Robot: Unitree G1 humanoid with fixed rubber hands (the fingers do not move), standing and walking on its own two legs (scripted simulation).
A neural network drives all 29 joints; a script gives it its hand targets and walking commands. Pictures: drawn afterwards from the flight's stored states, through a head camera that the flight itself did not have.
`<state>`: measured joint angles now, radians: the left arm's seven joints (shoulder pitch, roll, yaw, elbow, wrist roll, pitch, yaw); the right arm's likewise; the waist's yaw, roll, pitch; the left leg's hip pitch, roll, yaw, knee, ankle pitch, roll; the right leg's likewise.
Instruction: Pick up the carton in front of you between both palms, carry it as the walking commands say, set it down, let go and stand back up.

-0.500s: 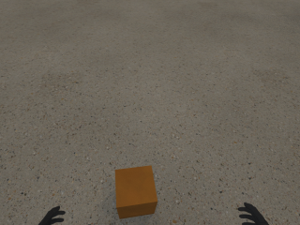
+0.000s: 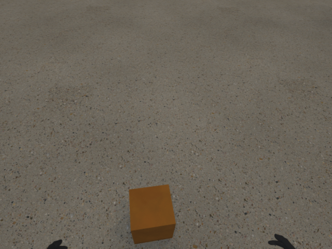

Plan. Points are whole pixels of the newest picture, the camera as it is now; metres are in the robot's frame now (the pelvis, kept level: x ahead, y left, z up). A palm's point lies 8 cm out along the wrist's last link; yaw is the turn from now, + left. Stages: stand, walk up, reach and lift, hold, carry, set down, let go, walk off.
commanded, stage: stand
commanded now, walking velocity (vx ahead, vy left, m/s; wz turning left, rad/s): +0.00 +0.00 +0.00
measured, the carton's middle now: (151, 214) +0.43 +0.05 -0.65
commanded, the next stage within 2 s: none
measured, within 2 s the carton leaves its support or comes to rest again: neither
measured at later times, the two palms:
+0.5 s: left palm out of the picture +0.08 +0.30 -0.11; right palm out of the picture +0.08 -0.31 -0.09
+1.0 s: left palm out of the picture +0.07 +0.31 -0.11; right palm out of the picture +0.08 -0.31 -0.09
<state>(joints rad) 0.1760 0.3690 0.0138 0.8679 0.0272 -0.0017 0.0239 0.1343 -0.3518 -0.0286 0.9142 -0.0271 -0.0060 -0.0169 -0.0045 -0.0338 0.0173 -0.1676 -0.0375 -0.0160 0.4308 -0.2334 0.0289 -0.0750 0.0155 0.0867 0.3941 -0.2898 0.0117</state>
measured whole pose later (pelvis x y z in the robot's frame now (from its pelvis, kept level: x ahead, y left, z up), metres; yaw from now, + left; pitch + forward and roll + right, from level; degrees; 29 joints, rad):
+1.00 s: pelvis -0.02 +0.00 +0.00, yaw +0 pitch -2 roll +0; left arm 0.15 0.39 0.01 1.00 0.02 -0.01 0.01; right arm 0.10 -0.38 -0.01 1.05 -0.01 -0.01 -0.01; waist -0.01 -0.02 0.03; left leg -0.15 -0.04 -0.03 0.36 -0.17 0.03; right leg -0.05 0.01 0.08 0.33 -0.23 0.01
